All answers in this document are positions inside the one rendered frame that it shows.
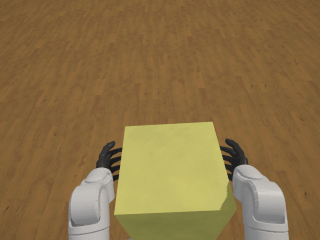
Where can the robot right forearm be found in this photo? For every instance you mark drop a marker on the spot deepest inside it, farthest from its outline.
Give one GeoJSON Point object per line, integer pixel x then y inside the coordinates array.
{"type": "Point", "coordinates": [263, 205]}

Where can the carton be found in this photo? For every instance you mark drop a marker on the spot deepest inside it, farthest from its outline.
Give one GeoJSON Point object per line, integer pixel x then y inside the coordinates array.
{"type": "Point", "coordinates": [173, 183]}

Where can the robot left forearm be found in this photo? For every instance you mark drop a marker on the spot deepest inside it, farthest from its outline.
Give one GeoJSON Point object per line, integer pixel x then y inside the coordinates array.
{"type": "Point", "coordinates": [88, 209]}

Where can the robot right hand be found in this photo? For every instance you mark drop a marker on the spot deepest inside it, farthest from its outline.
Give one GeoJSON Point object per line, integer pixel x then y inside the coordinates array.
{"type": "Point", "coordinates": [238, 157]}

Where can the robot left hand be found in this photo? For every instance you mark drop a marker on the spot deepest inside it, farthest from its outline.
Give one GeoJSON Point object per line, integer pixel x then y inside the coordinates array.
{"type": "Point", "coordinates": [104, 160]}

